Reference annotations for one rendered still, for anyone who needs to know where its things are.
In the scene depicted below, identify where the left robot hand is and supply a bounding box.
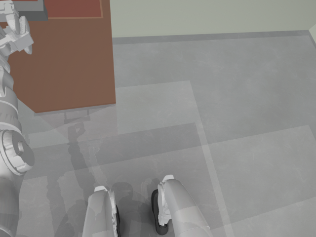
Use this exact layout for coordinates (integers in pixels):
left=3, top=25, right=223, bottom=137
left=0, top=0, right=34, bottom=61

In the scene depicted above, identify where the robot left thigh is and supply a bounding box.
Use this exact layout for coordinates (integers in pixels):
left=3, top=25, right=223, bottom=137
left=82, top=189, right=117, bottom=237

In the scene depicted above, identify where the left robot forearm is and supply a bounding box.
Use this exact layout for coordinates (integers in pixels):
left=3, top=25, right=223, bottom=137
left=0, top=55, right=22, bottom=135

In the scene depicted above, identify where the robot right shin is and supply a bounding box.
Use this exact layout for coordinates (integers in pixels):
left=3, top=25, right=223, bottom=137
left=158, top=175, right=174, bottom=225

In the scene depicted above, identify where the cabinet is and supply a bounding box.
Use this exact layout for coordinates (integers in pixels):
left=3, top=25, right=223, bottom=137
left=0, top=0, right=116, bottom=113

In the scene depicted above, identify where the handle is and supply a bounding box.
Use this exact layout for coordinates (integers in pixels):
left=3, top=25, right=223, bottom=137
left=13, top=0, right=48, bottom=21

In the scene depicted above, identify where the robot left upper arm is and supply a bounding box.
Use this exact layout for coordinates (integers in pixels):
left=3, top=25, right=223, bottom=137
left=0, top=129, right=35, bottom=237

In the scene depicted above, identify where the drawer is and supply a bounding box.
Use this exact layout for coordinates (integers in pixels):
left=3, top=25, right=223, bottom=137
left=0, top=0, right=101, bottom=17

